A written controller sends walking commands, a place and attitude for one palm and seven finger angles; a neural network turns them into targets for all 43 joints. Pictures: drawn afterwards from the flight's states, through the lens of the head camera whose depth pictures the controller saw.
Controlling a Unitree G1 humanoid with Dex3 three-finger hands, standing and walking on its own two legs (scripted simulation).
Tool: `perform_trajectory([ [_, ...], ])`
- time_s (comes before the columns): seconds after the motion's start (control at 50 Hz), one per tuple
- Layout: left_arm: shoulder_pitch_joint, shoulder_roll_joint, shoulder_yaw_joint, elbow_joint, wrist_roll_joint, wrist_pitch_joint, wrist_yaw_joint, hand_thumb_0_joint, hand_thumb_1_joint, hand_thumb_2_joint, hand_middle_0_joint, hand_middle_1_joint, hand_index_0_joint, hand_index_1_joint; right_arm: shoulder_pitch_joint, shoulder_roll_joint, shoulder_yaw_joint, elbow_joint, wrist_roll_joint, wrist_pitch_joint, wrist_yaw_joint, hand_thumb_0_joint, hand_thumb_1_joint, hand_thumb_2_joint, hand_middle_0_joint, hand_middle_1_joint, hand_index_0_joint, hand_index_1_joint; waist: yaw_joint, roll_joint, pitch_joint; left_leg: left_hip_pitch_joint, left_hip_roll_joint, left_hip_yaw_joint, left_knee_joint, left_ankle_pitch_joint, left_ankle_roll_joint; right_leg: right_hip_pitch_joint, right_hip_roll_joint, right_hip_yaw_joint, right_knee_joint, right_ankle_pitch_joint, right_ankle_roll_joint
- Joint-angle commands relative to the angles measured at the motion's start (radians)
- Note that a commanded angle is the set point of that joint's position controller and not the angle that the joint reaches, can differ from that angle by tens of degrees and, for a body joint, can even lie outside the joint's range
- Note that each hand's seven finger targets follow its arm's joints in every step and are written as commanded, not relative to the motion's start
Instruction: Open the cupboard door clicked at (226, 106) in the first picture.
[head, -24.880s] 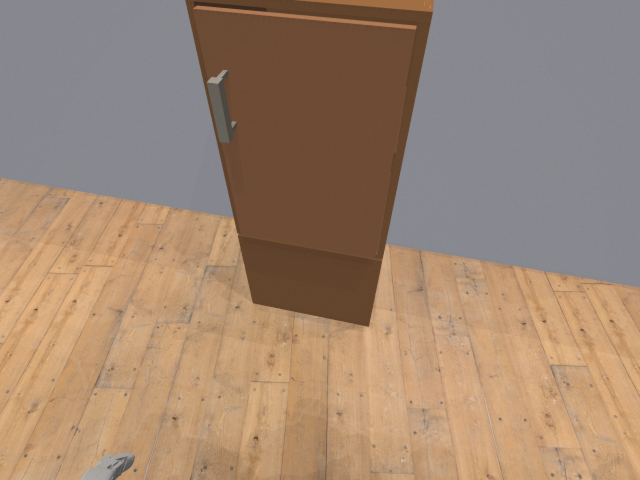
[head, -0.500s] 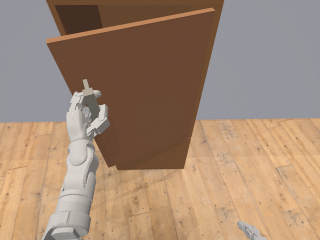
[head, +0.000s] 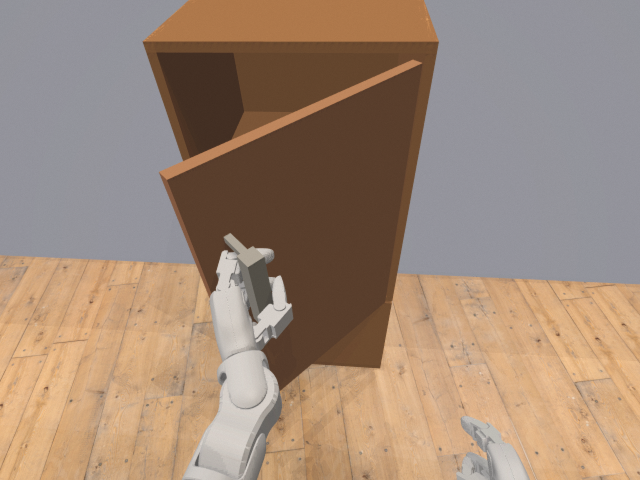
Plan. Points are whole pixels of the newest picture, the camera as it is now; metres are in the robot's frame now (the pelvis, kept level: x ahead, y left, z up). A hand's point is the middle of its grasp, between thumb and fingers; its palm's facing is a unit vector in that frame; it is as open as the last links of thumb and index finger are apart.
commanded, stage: open thumb and fingers to let go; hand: left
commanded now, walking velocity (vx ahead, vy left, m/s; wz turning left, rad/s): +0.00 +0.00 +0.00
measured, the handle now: (249, 280) +0.34 +0.11 +0.08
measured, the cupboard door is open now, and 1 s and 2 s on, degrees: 46 45 47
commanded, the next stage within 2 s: slide the hand sideways off the handle in 0.78 s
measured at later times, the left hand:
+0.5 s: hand (270, 293) +0.32 +0.08 +0.09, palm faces +0.35 -0.94 +0.01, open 12.7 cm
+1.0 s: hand (267, 313) +0.30 +0.08 +0.08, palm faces +0.06 -0.99 -0.09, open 15.3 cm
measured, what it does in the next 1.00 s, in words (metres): stands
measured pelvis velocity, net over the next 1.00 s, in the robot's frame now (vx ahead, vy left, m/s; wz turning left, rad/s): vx -0.01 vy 0.03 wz -0.01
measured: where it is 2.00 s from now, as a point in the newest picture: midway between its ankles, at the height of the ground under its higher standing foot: outside the picture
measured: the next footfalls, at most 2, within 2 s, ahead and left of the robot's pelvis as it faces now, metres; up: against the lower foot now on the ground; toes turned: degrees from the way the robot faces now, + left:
none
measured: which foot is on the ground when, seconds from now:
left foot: down 0.00-1.00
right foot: down 0.00-1.00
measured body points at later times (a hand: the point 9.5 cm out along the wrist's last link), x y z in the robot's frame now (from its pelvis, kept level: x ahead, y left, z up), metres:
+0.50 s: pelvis +0.00 +0.01 +0.00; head +0.00 +0.00 +0.45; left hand +0.30 +0.13 +0.09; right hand +0.16 -0.21 -0.10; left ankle +0.00 +0.15 -0.72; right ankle +0.01 -0.07 -0.72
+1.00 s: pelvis -0.01 +0.03 +0.00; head -0.01 +0.02 +0.45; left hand +0.29 +0.13 +0.09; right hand +0.16 -0.18 -0.10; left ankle +0.00 +0.15 -0.72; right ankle +0.01 -0.07 -0.72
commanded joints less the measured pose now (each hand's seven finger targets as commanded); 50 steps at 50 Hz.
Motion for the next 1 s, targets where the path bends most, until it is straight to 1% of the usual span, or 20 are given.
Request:
perform_trajectory([
  [0.0, -0.389, 0.039, 0.095, -0.163, 0.010, -0.068, 0.021, 0.000, 0.690, 0.810, -0.385, -1.327, -0.385, -1.327, -0.156, -0.066, -0.017, -0.129, -0.003, -0.041, -0.031, 0.000, -0.900, -0.900, 0.200, 0.300, 0.200, 0.300, 0.005, -0.178, -0.102, -0.012, -0.068, 0.006, -0.041, 0.082, 0.049, 0.065, -0.092, 0.210, -0.279, 0.024, 0.067],
  [0.02, -0.381, 0.037, 0.100, -0.159, 0.009, -0.072, 0.018, 0.000, 0.620, 0.780, -0.380, -1.320, -0.380, -1.320, -0.163, -0.064, -0.018, -0.128, -0.005, -0.040, -0.034, 0.000, -0.900, -0.900, 0.200, 0.300, 0.200, 0.300, 0.014, -0.157, -0.132, -0.012, -0.070, 0.010, -0.046, 0.085, 0.048, 0.080, -0.095, 0.215, -0.273, 0.036, 0.067],
  [0.12, -0.381, 0.011, 0.098, -0.089, -0.014, -0.090, -0.016, 0.000, 0.270, 0.630, -0.355, -1.283, -0.355, -1.283, -0.142, -0.066, -0.019, -0.118, -0.003, -0.038, -0.038, 0.000, -0.900, -0.900, 0.200, 0.300, 0.200, 0.300, 0.018, -0.157, -0.183, -0.009, -0.066, 0.007, -0.072, 0.123, 0.047, 0.114, -0.087, 0.176, -0.222, 0.153, 0.068],
  [0.14, -0.382, 0.020, 0.105, -0.094, -0.017, -0.094, -0.024, 0.000, 0.200, 0.600, -0.350, -1.275, -0.350, -1.275, -0.141, -0.068, -0.020, -0.118, -0.004, -0.038, -0.038, 0.000, -0.900, -0.900, 0.200, 0.300, 0.200, 0.300, 0.020, -0.140, -0.200, -0.003, -0.065, 0.012, -0.073, 0.133, 0.047, 0.121, -0.084, 0.169, -0.211, 0.186, 0.068],
  [0.16, -0.393, 0.026, 0.110, -0.093, -0.019, -0.100, -0.030, 0.000, 0.130, 0.570, -0.345, -1.268, -0.345, -1.268, -0.132, -0.069, -0.022, -0.116, -0.003, -0.037, -0.040, 0.000, -0.900, -0.900, 0.200, 0.300, 0.200, 0.300, 0.018, -0.154, -0.218, -0.005, -0.064, 0.011, -0.074, 0.145, 0.047, 0.134, -0.084, 0.167, -0.200, 0.219, 0.069],
  [0.28, -0.377, -0.007, 0.085, -0.101, -0.021, -0.112, -0.044, 0.000, -0.290, 0.390, -0.315, -1.222, -0.315, -1.222, -0.115, -0.075, -0.028, -0.130, -0.002, -0.044, -0.033, 0.000, -0.900, -0.900, 0.200, 0.300, 0.200, 0.300, 0.016, -0.143, -0.223, 0.007, -0.061, 0.022, -0.074, 0.176, 0.047, 0.123, -0.069, 0.132, -0.171, 0.266, 0.065],
  [0.34, -0.364, -0.005, 0.088, -0.096, -0.022, -0.107, -0.037, 0.000, -0.500, 0.300, -0.300, -1.200, -0.300, -1.200, -0.117, -0.078, -0.028, -0.135, 0.000, -0.043, -0.031, 0.000, -0.900, -0.900, 0.200, 0.300, 0.200, 0.300, 0.018, -0.175, -0.198, 0.000, -0.059, 0.021, -0.078, 0.169, 0.048, 0.111, -0.063, 0.123, -0.176, 0.233, 0.062],
  [0.36, -0.379, 0.004, 0.093, -0.100, -0.015, -0.108, -0.031, 0.000, -0.500, 0.300, -0.300, -1.200, -0.300, -1.200, -0.121, -0.080, -0.029, -0.134, 0.000, -0.043, -0.032, 0.000, -0.900, -0.900, 0.200, 0.300, 0.200, 0.300, 0.016, -0.163, -0.195, 0.006, -0.059, 0.024, -0.074, 0.170, 0.049, 0.103, -0.063, 0.128, -0.180, 0.223, 0.060],
  [0.38, -0.395, -0.016, 0.075, -0.115, -0.009, -0.107, -0.026, 0.000, -0.500, 0.300, -0.300, -1.200, -0.300, -1.200, -0.115, -0.078, -0.029, -0.135, -0.002, -0.045, -0.029, 0.000, -0.900, -0.900, 0.200, 0.300, 0.200, 0.300, 0.013, -0.155, -0.203, 0.014, -0.058, 0.023, -0.073, 0.179, 0.050, 0.097, -0.059, 0.118, -0.170, 0.228, 0.057],
  [0.52, -0.362, -0.058, 0.029, -0.120, 0.033, -0.084, 0.016, 0.000, -0.500, 0.300, -0.242, -0.850, -0.242, -0.850, -0.115, -0.076, -0.033, -0.146, -0.002, -0.040, -0.016, 0.000, -0.900, -0.900, 0.200, 0.300, 0.200, 0.300, 0.019, -0.126, -0.209, 0.025, -0.046, 0.019, -0.068, 0.210, 0.045, 0.065, -0.037, 0.074, -0.121, 0.222, 0.038],
  [0.58, -0.407, -0.075, 0.012, -0.122, 0.039, -0.070, 0.030, 0.000, -0.500, 0.300, -0.217, -0.700, -0.217, -0.700, -0.119, -0.075, -0.031, -0.143, -0.002, -0.037, -0.014, 0.000, -0.900, -0.900, 0.200, 0.300, 0.200, 0.300, 0.012, -0.101, -0.199, 0.024, -0.045, 0.017, -0.065, 0.200, 0.043, 0.044, -0.032, 0.067, -0.115, 0.196, 0.034],
  [0.74, -0.422, -0.110, -0.015, -0.114, 0.041, -0.041, 0.052, 0.000, -0.500, 0.300, -0.150, -0.300, -0.150, -0.300, -0.126, -0.073, -0.029, -0.141, 0.001, -0.028, -0.009, 0.000, -0.900, -0.900, 0.200, 0.300, 0.200, 0.300, 0.011, -0.114, -0.203, 0.024, -0.035, 0.003, -0.064, 0.217, 0.036, 0.027, -0.021, 0.045, -0.087, 0.191, 0.028],
  [0.8, -0.407, -0.123, -0.030, -0.126, 0.045, -0.033, 0.055, 0.000, -0.500, 0.300, -0.150, -0.300, -0.150, -0.300, -0.127, -0.072, -0.030, -0.143, 0.001, -0.026, -0.002, 0.000, -0.900, -0.900, 0.200, 0.300, 0.200, 0.300, 0.016, -0.085, -0.217, 0.028, -0.032, 0.000, -0.058, 0.232, 0.031, 0.022, -0.019, 0.039, -0.072, 0.200, 0.023],
  [0.82, -0.407, -0.120, -0.022, -0.122, 0.042, -0.031, 0.057, 0.000, -0.500, 0.300, -0.150, -0.300, -0.150, -0.300, -0.129, -0.071, -0.030, -0.142, 0.002, -0.025, -0.001, 0.000, -0.900, -0.900, 0.200, 0.300, 0.200, 0.300, 0.018, -0.100, -0.215, 0.022, -0.032, -0.001, -0.061, 0.221, 0.030, 0.022, -0.019, 0.036, -0.072, 0.187, 0.024],
  [0.86, -0.444, -0.134, -0.039, -0.135, 0.046, -0.028, 0.061, 0.000, -0.500, 0.300, -0.150, -0.300, -0.150, -0.300, -0.135, -0.070, -0.029, -0.143, 0.002, -0.026, 0.002, 0.000, -0.900, -0.900, 0.200, 0.300, 0.200, 0.300, 0.011, -0.080, -0.209, 0.024, -0.031, -0.002, -0.059, 0.206, 0.029, 0.005, -0.018, 0.036, -0.071, 0.168, 0.024],
  [0.88, -0.403, -0.047, -0.229, -0.109, 0.132, -0.067, -0.159, 0.000, -0.500, 0.300, -0.150, -0.300, -0.150, -0.300, -0.051, -0.103, -0.028, -0.105, 0.006, -0.018, 0.003, 0.000, -0.900, -0.900, 0.200, 0.300, 0.200, 0.300, -0.071, -0.167, -0.154, 0.048, -0.031, -0.009, -0.051, 0.233, 0.049, -0.028, -0.023, 0.071, -0.063, 0.256, 0.026],
  [0.9, -0.447, 0.031, -0.151, -0.184, 0.087, -0.115, -0.282, 0.000, -0.500, 0.300, -0.150, -0.300, -0.150, -0.300, -0.038, -0.108, -0.036, -0.147, 0.018, -0.018, -0.008, 0.000, -0.900, -0.900, 0.200, 0.300, 0.200, 0.300, -0.041, -0.113, -0.242, 0.058, -0.037, 0.000, -0.043, 0.263, 0.054, 0.010, -0.028, 0.074, -0.046, 0.314, 0.020],
  [0.92, -0.456, 0.078, -0.130, -0.203, 0.070, -0.150, -0.352, 0.000, -0.500, 0.300, -0.150, -0.300, -0.150, -0.300, -0.043, -0.101, -0.029, -0.161, 0.020, -0.025, -0.021, 0.000, -0.900, -0.900, 0.200, 0.300, 0.200, 0.300, -0.024, -0.085, -0.274, 0.064, -0.046, 0.005, -0.038, 0.272, 0.060, 0.035, -0.031, 0.080, -0.032, 0.346, 0.021],
  [0.94, -0.466, 0.097, -0.124, -0.219, 0.056, -0.171, -0.412, 0.000, -0.500, 0.300, -0.150, -0.300, -0.150, -0.300, -0.045, -0.098, -0.025, -0.166, 0.026, -0.034, -0.030, 0.000, -0.900, -0.900, 0.200, 0.300, 0.200, 0.300, -0.020, -0.064, -0.288, 0.078, -0.047, 0.002, -0.041, 0.262, 0.058, 0.040, -0.031, 0.080, -0.033, 0.338, 0.021],
  [0.98, -0.461, 0.096, -0.128, -0.192, -0.017, -0.185, -0.540, 0.000, -0.500, 0.300, -0.150, -0.300, -0.150, -0.300, -0.052, -0.100, -0.008, -0.180, 0.045, -0.056, -0.041, 0.000, -0.900, -0.900, 0.200, 0.300, 0.200, 0.300, -0.034, -0.049, -0.232, 0.070, -0.051, -0.004, -0.049, 0.200, 0.060, 0.011, -0.027, 0.074, -0.048, 0.276, 0.023],
])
